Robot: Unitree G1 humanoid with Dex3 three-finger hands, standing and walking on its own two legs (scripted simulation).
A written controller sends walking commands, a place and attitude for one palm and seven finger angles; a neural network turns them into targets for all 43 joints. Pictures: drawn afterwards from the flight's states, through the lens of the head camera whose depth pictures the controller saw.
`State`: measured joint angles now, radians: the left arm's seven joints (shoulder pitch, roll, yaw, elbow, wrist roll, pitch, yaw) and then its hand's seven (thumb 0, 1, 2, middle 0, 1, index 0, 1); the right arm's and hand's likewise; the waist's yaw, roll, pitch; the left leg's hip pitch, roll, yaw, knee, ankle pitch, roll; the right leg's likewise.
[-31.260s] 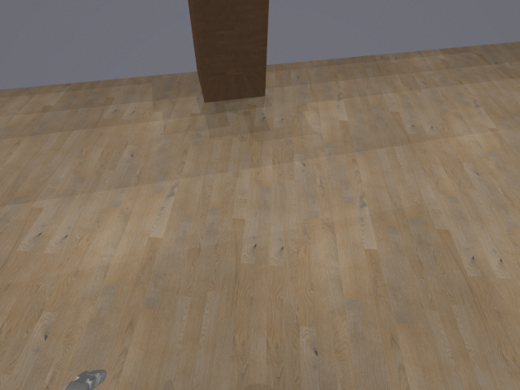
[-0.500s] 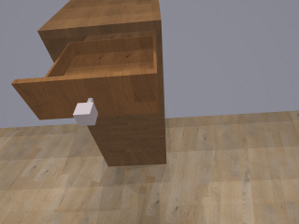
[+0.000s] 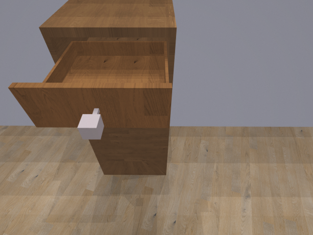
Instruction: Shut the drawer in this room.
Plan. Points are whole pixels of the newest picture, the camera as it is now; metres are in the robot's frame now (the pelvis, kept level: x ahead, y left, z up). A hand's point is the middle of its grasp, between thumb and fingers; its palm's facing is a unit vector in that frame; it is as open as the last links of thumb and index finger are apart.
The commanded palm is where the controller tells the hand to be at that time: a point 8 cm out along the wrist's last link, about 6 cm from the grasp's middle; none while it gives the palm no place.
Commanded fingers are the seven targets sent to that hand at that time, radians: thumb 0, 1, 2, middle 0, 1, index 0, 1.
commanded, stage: come to a stop and stand still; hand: left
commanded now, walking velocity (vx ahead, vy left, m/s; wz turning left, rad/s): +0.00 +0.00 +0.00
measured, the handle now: (93, 120) +0.35 +0.19 +0.13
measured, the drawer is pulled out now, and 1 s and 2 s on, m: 0.26 0.26 0.26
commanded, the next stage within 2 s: look again from close up in 0.58 s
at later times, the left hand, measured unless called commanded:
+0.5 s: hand out of the picture +0.00 +0.18 -0.17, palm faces +0.03 -0.98 -0.18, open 7.3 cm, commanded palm none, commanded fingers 0.00 0.90 0.90 -0.20 -0.30 -0.20 -0.30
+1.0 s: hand out of the picture +0.00 +0.16 -0.17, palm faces +0.04 -0.99 -0.16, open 7.4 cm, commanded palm none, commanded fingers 0.00 0.90 0.90 -0.20 -0.30 -0.20 -0.30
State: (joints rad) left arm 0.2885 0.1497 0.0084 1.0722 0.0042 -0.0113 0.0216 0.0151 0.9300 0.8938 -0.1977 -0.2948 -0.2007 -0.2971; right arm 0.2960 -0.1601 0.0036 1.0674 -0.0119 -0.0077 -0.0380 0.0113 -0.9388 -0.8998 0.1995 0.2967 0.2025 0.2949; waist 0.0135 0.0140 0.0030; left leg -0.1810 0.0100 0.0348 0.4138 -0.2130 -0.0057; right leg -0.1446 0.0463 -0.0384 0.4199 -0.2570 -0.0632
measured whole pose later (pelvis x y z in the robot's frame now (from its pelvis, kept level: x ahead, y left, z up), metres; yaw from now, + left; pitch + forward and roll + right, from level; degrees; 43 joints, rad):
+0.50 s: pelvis +0.01 +0.02 +0.00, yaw +0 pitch -1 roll +1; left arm 0.30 0.14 -0.01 1.11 0.00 -0.01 0.03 0.00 0.92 0.89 -0.20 -0.29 -0.20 -0.30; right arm 0.29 -0.15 0.02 1.13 -0.01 -0.02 -0.03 0.00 -0.91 -0.90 0.20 0.30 0.20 0.29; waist 0.00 0.01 0.02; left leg -0.15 -0.02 0.05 0.37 -0.20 0.02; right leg -0.13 0.01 -0.02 0.41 -0.26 -0.03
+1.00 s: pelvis +0.02 +0.01 +0.00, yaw +0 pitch -1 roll +1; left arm 0.33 0.11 -0.02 1.12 0.00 -0.02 0.03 0.00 0.91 0.89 -0.20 -0.29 -0.20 -0.30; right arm 0.30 -0.13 0.02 1.15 -0.01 -0.02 -0.04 0.00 -0.92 -0.90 0.20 0.30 0.20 0.29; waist 0.01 -0.01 0.01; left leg -0.15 -0.01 0.05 0.38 -0.22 0.01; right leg -0.12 0.03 -0.03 0.41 -0.28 -0.05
